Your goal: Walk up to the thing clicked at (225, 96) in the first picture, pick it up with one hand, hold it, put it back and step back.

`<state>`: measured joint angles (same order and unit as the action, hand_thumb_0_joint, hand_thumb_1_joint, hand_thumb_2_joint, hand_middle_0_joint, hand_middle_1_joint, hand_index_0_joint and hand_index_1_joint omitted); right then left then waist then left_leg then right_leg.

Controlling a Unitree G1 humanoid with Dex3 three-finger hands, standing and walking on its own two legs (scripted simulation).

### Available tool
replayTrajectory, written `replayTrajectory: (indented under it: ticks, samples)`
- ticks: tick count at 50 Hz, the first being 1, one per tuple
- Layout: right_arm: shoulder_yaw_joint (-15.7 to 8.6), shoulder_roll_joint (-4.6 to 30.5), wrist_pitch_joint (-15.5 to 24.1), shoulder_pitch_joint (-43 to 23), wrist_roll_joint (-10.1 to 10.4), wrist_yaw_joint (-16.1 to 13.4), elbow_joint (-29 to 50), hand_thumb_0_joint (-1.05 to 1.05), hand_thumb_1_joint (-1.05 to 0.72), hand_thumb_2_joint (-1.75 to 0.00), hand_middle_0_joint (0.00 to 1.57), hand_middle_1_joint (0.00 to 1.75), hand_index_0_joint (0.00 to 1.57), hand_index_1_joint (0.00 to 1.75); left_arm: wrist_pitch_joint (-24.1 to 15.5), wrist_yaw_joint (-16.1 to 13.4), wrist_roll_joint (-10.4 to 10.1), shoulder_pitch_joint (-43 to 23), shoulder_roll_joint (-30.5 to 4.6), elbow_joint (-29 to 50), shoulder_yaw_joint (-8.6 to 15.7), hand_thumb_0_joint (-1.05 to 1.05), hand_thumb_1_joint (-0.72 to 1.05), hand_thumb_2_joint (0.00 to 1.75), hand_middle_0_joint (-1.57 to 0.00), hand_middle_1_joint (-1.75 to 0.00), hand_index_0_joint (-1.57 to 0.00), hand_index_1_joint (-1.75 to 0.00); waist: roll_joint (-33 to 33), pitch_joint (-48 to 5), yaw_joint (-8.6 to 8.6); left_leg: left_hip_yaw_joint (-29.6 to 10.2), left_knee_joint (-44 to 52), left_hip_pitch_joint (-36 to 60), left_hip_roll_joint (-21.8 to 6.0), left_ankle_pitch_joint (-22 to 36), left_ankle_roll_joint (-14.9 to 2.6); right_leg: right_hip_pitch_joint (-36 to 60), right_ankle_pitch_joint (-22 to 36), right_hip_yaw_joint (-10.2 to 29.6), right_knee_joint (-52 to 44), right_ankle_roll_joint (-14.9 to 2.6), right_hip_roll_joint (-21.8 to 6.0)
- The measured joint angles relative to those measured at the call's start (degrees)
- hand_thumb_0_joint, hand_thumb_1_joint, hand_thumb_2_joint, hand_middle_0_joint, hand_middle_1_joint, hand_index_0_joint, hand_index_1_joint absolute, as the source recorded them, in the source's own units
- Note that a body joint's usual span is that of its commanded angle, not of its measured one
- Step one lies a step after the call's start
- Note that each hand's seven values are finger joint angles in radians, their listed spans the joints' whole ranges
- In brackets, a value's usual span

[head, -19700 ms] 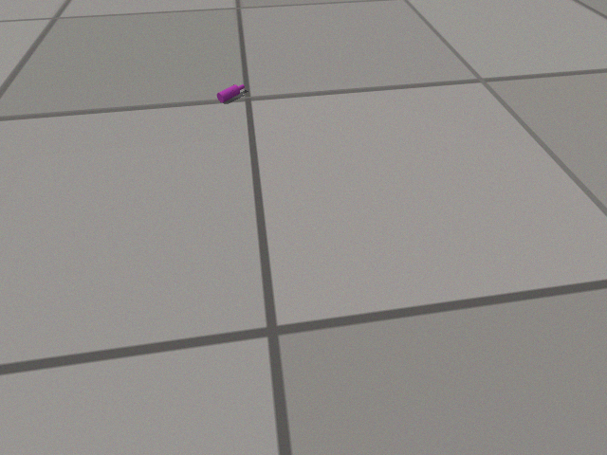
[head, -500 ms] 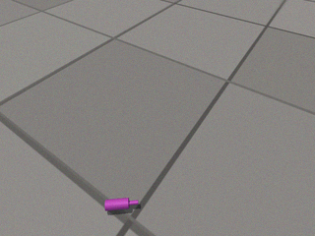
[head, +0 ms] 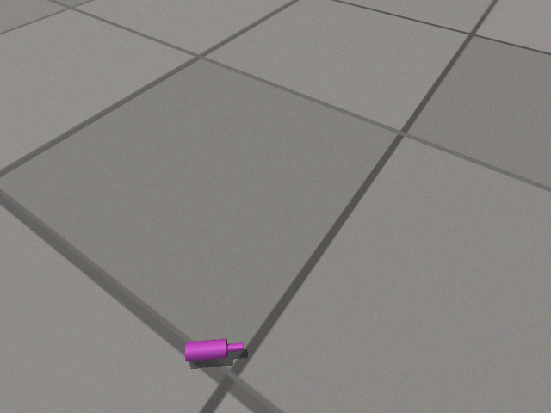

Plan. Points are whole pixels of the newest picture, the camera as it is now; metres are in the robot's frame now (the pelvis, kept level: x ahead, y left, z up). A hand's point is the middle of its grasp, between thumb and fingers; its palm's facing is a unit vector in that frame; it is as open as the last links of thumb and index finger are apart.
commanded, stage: rise first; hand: left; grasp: from above
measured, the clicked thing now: (215, 349) +0.43 +0.20 -0.75
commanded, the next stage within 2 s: none
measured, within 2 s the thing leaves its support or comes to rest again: neither
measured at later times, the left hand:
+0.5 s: hand out of the picture +0.14 +0.26 -0.21, palm faces -0.10 -0.91 -0.41, open 13.4 cm
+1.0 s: hand out of the picture +0.13 +0.27 -0.25, palm faces -0.21 -0.85 -0.48, open 14.2 cm
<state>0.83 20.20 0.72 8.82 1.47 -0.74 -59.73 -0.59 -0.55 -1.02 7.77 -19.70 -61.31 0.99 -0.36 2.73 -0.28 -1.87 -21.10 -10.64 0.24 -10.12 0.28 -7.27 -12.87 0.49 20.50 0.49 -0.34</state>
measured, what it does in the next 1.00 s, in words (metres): lowers itself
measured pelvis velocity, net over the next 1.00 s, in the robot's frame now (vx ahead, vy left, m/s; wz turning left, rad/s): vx -0.02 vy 0.02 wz -0.03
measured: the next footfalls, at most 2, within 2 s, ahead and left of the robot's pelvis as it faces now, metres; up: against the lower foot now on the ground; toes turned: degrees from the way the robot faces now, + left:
none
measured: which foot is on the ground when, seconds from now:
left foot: down 0.00-1.00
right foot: down 0.00-1.00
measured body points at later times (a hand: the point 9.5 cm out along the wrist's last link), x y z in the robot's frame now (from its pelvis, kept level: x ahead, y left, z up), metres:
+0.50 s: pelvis +0.00 +0.01 -0.06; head +0.08 +0.02 +0.38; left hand +0.15 +0.31 -0.19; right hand +0.13 -0.25 -0.16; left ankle +0.01 +0.12 -0.75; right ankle -0.02 -0.12 -0.75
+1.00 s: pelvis -0.02 +0.02 -0.12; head +0.09 +0.03 +0.32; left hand +0.14 +0.31 -0.22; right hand +0.16 -0.23 -0.20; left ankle +0.01 +0.12 -0.75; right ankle -0.02 -0.12 -0.75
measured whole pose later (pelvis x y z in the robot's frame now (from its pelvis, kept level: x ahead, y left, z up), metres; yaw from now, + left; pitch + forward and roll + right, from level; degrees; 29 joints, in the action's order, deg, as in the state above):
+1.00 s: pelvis -0.02 +0.02 -0.12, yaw -2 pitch +21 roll -3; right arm -0.6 13.1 8.1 11.2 0.4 -1.3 -29.0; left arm 14.4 -1.0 15.1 16.8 -18.7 -20.4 6.6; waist -0.6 -8.0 -1.8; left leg -2.5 -73.3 -62.4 -0.5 -31.8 -0.5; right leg -57.6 -33.9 0.0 70.6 1.5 1.4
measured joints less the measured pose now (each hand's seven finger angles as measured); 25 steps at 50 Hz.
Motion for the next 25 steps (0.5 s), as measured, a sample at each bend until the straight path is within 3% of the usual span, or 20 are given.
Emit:
replayTrajectory:
  ticks: [4,10,18,25]
  samples:
    - [-0.2,-1.7,1.4,1.1,1.3,-1.3,7.4,0.01,-0.92,-0.9,0.2,0.3,0.2,0.3,-0.7,0.1,0.4,-6.9,0.9,-0.6,3.0,0.01,0.78,0.9,-0.21,-0.44,-0.2,-0.44,0.1,0.4,-0.27,-0.3,-6.6,-7.4,0.0,-2.2,0.07,-7.4,-2.5,-0.3,6.9,-0.11,0.1]
    - [-1.7,-5.6,1.3,2.8,0.1,-0.7,14.0,0.01,-0.91,-0.89,0.21,0.3,0.2,0.3,1.2,2.3,6.0,-11.6,-0.4,2.0,7.7,0.01,0.46,0.88,-0.19,-0.7,-0.19,-0.68,1.3,-2.9,-1.15,0.4,-16.3,-17.4,-0.6,-6.4,0.27,-17.7,-6.4,0.5,16.6,-0.34,0.9]
    - [-1.8,-5.8,1.2,5.3,0.4,-0.2,20.8,0.01,-0.89,-0.89,0.21,0.3,0.2,0.3,10.1,1.3,9.4,-7.0,0.9,9.8,6.5,0.0,-0.09,0.89,-0.16,-0.91,-0.17,-0.89,-0.3,-6.1,-1.78,0.7,-23.7,-23.5,-0.6,-10.5,-0.24,-23.4,-9.9,0.8,23.0,0.21,1.0]
    - [-2.6,-5.8,3.8,4.6,-0.1,-0.1,24.8,0.01,-0.89,-0.89,0.21,0.3,0.2,0.3,11.0,0.6,11.2,-1.4,1.8,20.1,7.5,0.0,-0.38,0.92,-0.14,-0.98,-0.14,-0.97,0.2,-7.4,-1.08,0.5,-34.4,-33.4,-0.6,-15.3,-0.46,-33.1,-14.7,0.6,33.5,0.44,1.2]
